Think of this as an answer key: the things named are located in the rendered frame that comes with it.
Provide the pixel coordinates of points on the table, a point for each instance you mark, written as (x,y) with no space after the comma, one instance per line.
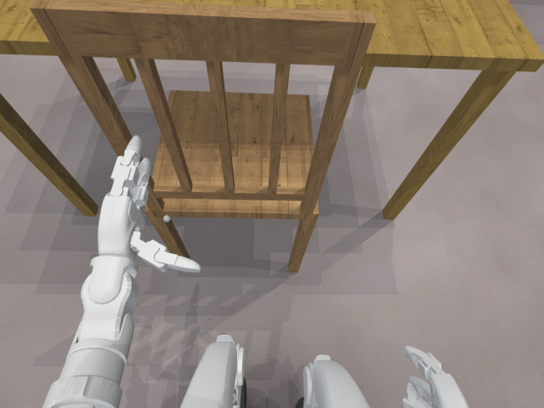
(485,35)

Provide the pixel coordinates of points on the robot left hand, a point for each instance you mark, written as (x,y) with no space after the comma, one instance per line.
(120,214)

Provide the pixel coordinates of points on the robot right hand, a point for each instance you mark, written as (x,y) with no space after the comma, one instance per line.
(442,390)

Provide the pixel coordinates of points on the robot thigh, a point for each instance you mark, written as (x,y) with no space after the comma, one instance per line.
(220,370)
(326,384)

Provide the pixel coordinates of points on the left robot thigh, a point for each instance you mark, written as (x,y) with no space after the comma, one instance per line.
(220,370)

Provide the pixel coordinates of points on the chair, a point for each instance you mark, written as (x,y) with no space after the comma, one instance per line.
(220,154)

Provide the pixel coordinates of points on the left robot forearm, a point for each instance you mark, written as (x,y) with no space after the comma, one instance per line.
(94,365)

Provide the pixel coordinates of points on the right robot thigh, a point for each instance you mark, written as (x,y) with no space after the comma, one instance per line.
(326,384)

